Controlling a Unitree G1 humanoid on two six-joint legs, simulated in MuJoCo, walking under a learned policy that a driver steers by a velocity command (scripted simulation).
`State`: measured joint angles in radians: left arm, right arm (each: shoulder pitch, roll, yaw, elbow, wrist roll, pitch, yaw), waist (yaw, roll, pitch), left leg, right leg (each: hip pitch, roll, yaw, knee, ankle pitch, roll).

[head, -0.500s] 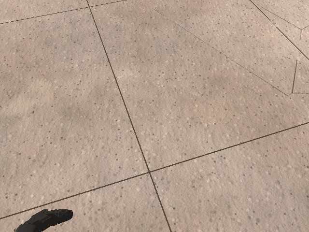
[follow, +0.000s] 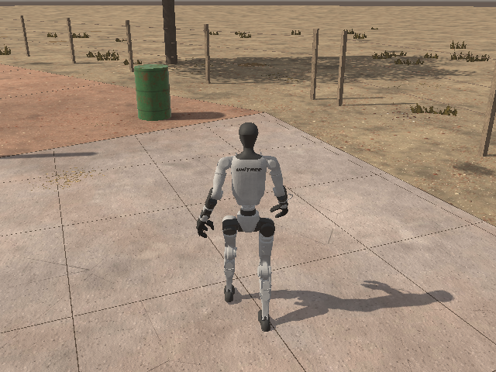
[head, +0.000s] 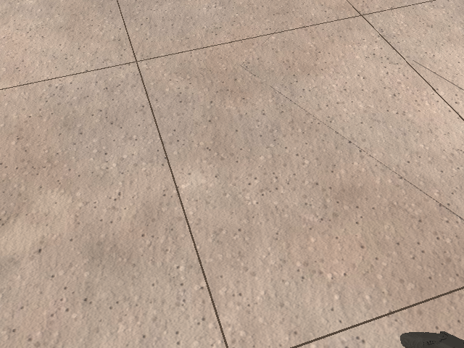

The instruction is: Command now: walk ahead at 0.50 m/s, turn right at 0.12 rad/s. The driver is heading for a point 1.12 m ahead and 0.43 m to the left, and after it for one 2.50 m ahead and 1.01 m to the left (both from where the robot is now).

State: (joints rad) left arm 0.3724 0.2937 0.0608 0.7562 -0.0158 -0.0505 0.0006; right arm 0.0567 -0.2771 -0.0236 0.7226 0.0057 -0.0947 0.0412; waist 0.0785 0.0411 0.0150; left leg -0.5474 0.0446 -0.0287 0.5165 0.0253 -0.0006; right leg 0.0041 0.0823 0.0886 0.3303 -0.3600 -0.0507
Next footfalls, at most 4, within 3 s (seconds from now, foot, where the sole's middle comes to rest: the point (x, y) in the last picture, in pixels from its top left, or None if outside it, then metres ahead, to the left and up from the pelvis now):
0.04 left None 0.20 0.13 -0.77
0.52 right None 0.47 -0.10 -0.77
0.94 left None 0.37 0.14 -0.77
1.40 right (271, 313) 0.58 -0.02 -0.77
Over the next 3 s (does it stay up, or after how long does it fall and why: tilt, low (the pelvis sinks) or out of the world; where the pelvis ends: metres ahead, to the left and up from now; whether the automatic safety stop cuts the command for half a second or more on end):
stays up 1.14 0.58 0.00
